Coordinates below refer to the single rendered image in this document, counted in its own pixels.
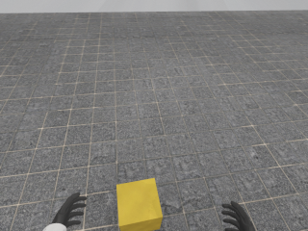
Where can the right robot hand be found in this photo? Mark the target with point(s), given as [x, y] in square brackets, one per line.
[242, 221]

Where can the left robot hand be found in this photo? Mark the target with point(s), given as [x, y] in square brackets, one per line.
[64, 214]

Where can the carton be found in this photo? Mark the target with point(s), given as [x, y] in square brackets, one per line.
[138, 206]

